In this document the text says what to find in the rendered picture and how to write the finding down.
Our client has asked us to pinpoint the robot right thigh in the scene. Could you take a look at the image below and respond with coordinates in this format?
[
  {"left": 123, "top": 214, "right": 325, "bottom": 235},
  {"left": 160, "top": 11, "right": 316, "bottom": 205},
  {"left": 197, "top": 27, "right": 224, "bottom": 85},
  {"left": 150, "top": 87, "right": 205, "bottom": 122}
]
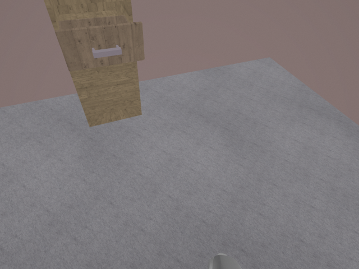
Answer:
[{"left": 208, "top": 255, "right": 242, "bottom": 269}]

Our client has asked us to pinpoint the cabinet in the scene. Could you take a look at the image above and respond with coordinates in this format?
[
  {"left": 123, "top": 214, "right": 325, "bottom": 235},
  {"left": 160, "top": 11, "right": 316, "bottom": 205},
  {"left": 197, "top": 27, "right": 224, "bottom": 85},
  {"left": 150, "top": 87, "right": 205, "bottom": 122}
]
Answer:
[{"left": 44, "top": 0, "right": 142, "bottom": 127}]

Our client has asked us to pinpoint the handle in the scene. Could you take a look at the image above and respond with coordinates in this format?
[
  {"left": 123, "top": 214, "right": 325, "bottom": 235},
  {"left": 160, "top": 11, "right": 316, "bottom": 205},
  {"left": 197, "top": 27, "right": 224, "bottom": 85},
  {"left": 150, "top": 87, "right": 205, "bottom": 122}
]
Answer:
[{"left": 92, "top": 45, "right": 122, "bottom": 58}]

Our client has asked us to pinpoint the drawer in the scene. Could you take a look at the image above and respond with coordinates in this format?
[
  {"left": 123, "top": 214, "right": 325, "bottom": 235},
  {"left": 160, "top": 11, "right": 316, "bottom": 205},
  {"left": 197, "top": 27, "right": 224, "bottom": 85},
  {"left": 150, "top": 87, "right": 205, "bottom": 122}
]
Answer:
[{"left": 55, "top": 15, "right": 145, "bottom": 72}]

